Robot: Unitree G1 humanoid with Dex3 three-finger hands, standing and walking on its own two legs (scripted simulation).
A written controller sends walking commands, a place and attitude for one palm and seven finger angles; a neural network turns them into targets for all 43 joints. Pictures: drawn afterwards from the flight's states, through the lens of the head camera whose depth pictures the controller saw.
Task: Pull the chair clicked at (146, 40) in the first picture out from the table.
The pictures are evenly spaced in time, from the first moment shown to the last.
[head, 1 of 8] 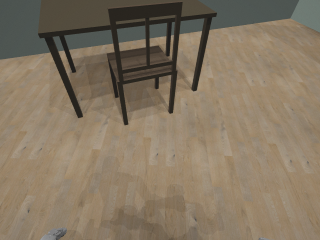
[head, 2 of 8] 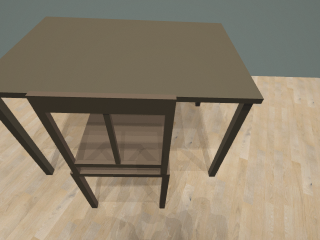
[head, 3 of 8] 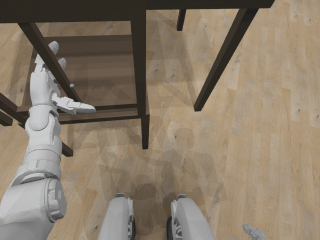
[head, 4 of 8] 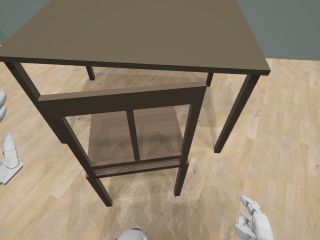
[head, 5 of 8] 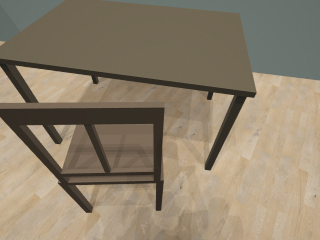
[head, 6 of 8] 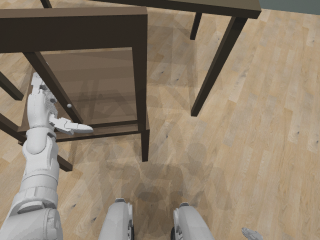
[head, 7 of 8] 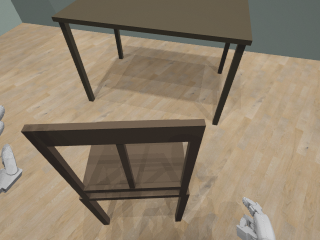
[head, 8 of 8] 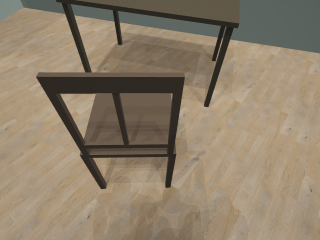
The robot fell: no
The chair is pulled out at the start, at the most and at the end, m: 0.00 0.64 0.64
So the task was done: yes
